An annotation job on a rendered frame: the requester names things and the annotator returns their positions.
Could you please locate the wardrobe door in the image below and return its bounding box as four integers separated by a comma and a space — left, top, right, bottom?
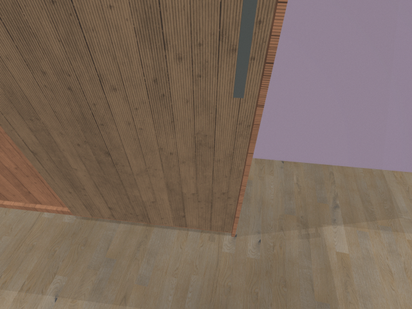
0, 0, 276, 232
0, 126, 67, 207

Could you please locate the handle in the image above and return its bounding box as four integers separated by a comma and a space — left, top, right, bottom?
233, 0, 258, 98

